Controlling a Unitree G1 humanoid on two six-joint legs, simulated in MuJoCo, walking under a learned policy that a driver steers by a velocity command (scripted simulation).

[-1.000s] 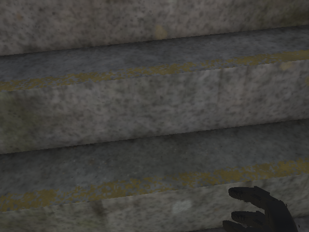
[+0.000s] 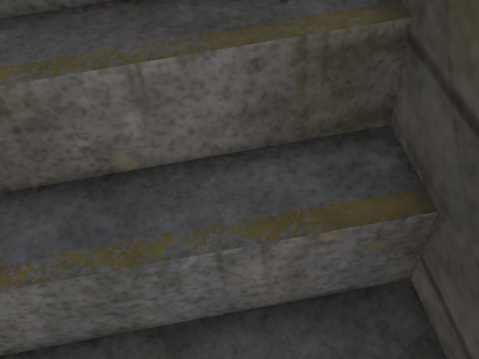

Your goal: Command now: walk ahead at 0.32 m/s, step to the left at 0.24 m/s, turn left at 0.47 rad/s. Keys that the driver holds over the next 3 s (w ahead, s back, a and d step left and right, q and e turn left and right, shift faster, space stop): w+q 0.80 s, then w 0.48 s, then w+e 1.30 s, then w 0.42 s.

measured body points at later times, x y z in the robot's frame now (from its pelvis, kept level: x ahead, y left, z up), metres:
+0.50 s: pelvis +0.14 +0.03 +0.11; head +0.15 +0.05 +0.56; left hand +0.10 +0.31 -0.04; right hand +0.35 -0.14 +0.02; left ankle +0.19 +0.19 -0.32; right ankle +0.10 -0.13 -0.63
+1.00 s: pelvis +0.25 +0.13 +0.31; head +0.31 +0.14 +0.75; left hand +0.53 +0.40 +0.35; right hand +0.34 -0.11 +0.17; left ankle +0.22 +0.24 -0.39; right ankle +0.28 +0.03 -0.22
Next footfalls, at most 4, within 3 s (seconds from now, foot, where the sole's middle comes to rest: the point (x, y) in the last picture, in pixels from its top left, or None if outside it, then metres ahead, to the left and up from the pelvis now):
0.58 left None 0.26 0.25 -0.42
1.12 right None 0.37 0.05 -0.42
1.52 left None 0.37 0.39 -0.27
1.68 left None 0.32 0.42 -0.42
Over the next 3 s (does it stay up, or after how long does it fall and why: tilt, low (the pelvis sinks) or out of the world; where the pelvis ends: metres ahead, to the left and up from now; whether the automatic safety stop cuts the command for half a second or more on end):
stays up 0.32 0.35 0.36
